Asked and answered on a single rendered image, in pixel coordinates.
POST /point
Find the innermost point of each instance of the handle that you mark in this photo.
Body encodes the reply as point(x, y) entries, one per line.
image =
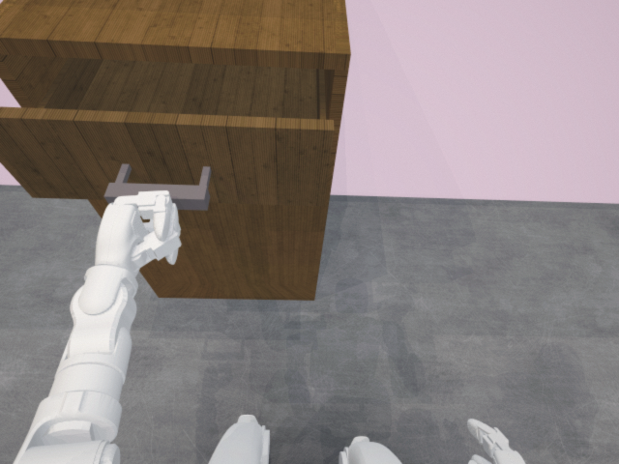
point(186, 197)

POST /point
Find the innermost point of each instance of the robot right shin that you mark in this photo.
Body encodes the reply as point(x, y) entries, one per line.
point(360, 439)

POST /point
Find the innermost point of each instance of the cabinet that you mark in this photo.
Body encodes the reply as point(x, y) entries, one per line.
point(231, 251)

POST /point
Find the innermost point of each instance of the drawer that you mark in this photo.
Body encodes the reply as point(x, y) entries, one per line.
point(262, 130)

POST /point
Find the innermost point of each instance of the robot left upper arm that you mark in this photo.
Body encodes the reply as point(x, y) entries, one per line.
point(90, 452)

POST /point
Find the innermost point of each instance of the right robot hand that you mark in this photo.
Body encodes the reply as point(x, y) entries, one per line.
point(495, 444)

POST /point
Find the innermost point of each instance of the robot left shin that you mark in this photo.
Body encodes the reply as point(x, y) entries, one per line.
point(247, 418)

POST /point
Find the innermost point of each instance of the robot left forearm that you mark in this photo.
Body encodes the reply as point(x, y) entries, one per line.
point(83, 403)

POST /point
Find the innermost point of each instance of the left robot hand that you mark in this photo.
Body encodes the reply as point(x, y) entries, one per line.
point(122, 229)

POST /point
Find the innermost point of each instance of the robot shin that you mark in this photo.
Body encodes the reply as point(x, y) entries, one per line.
point(247, 418)
point(360, 439)

